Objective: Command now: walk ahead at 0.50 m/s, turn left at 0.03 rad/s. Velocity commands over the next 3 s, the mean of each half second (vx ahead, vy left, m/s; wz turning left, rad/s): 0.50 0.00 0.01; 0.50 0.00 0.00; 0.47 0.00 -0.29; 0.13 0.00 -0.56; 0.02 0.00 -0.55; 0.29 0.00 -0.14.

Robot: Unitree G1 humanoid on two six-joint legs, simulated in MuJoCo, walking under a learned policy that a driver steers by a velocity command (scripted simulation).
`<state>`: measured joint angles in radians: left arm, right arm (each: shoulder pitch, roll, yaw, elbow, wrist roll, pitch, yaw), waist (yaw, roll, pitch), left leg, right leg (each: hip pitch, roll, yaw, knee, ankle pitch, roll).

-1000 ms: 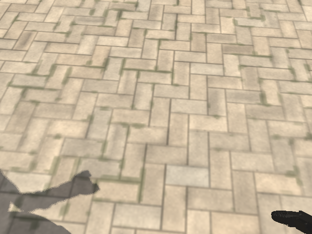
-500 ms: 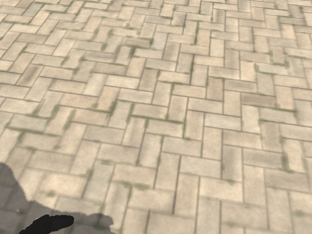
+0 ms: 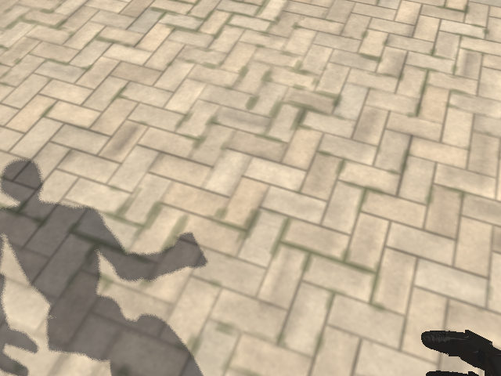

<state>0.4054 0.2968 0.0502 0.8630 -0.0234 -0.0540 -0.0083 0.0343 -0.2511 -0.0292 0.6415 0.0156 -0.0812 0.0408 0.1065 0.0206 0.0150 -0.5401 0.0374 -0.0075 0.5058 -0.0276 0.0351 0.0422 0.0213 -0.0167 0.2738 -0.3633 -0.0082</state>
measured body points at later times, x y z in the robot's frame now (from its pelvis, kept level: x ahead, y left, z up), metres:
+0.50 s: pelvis +0.27 +0.00 +0.00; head +0.30 +0.00 +0.45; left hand +0.50 +0.23 -0.08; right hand +0.27 -0.29 -0.12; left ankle +0.15 +0.12 -0.73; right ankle +0.43 -0.13 -0.71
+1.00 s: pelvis +0.53 -0.02 +0.01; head +0.56 -0.02 +0.46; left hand +0.54 +0.27 -0.12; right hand +0.75 -0.25 -0.08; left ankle +0.71 +0.13 -0.70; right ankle +0.43 -0.12 -0.73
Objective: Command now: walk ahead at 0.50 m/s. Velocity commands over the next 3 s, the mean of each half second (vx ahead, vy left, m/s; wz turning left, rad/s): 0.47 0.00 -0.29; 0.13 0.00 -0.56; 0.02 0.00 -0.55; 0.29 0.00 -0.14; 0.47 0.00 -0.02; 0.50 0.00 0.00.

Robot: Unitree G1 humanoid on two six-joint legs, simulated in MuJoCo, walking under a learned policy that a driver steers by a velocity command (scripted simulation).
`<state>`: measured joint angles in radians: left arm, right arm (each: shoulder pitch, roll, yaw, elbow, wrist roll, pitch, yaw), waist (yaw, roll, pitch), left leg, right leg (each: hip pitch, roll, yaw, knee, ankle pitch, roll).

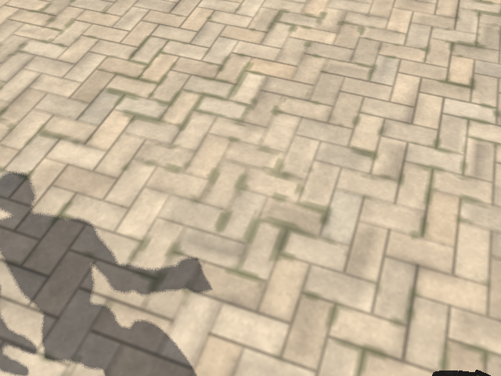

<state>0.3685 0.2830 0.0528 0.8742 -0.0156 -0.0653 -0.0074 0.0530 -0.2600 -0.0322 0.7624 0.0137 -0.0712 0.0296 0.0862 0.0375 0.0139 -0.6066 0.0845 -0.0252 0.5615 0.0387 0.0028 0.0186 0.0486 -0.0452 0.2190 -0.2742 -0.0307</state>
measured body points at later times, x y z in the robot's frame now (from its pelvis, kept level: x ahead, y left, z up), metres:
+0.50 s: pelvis +0.27 +0.04 +0.00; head +0.29 +0.03 +0.45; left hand +0.47 +0.26 -0.11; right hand +0.26 -0.24 -0.13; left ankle +0.19 +0.14 -0.74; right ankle +0.42 -0.14 -0.69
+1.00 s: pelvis +0.41 +0.00 -0.01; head +0.44 -0.03 +0.44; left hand +0.67 +0.19 -0.09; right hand +0.42 -0.32 -0.12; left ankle +0.54 +0.14 -0.70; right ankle +0.43 -0.10 -0.74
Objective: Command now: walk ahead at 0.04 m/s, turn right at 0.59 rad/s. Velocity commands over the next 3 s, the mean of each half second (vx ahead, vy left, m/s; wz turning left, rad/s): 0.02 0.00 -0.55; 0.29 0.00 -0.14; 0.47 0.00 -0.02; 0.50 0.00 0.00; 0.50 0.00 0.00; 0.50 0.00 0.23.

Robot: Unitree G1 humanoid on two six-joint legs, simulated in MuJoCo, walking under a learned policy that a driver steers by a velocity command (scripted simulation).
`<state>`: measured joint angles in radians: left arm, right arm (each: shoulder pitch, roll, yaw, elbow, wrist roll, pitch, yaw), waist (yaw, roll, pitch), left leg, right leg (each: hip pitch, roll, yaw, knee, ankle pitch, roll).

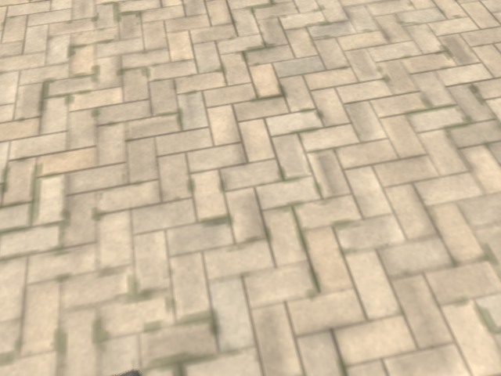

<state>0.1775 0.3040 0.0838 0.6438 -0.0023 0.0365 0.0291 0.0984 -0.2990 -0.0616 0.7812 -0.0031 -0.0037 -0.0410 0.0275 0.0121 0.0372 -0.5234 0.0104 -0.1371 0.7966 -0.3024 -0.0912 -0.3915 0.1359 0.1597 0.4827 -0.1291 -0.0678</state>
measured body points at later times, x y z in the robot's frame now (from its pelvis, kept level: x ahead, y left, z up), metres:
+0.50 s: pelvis +0.02 +0.02 +0.00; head +0.05 +0.00 +0.45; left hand +0.26 +0.23 -0.08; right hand +0.06 -0.29 -0.11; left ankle +0.06 +0.16 -0.73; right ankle -0.02 -0.10 -0.73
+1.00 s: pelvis +0.14 +0.00 +0.00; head +0.16 +0.01 +0.45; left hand +0.27 +0.26 -0.13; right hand +0.23 -0.31 -0.09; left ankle +0.24 +0.08 -0.74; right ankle -0.02 -0.10 -0.73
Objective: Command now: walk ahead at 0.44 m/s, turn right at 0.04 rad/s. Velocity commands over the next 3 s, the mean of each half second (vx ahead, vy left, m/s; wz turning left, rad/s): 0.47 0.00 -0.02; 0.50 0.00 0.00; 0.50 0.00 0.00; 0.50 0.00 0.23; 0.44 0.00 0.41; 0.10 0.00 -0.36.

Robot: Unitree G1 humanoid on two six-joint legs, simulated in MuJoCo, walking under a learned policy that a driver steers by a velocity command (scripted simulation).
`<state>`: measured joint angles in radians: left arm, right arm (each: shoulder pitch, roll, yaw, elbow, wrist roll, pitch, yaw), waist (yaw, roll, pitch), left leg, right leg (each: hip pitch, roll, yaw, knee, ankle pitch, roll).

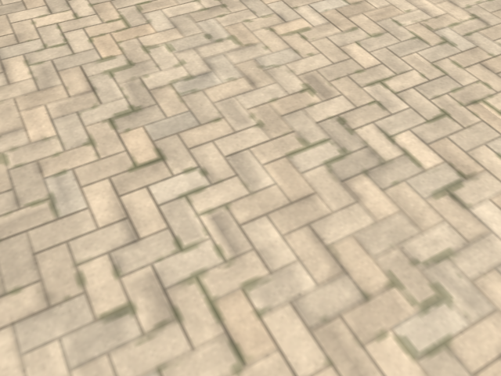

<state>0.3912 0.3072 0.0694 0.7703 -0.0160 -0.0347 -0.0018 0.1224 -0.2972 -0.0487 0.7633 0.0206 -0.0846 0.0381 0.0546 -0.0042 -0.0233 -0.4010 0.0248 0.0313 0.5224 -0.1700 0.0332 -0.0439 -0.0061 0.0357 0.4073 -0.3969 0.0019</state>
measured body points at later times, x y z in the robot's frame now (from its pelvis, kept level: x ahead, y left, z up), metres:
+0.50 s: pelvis +0.26 +0.00 -0.01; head +0.30 +0.00 +0.44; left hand +0.50 +0.21 -0.08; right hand +0.22 -0.29 -0.13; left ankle +0.07 +0.11 -0.73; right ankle +0.41 -0.11 -0.72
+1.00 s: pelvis +0.54 +0.01 +0.00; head +0.57 +0.02 +0.45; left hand +0.54 +0.30 -0.13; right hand +0.77 -0.22 -0.08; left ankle +0.71 +0.14 -0.71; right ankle +0.41 -0.11 -0.73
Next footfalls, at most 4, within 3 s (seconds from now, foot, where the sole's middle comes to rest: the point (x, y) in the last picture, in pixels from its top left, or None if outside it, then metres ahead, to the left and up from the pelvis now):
0.52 right None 0.45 -0.11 -0.77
1.04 left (224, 292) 0.75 0.13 -0.77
1.58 right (303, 215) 1.05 -0.10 -0.77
2.12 left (231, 153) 1.32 0.16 -0.77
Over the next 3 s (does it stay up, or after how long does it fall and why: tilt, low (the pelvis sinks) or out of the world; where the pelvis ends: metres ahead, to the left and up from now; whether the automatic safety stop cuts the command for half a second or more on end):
stays up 1.50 0.14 0.00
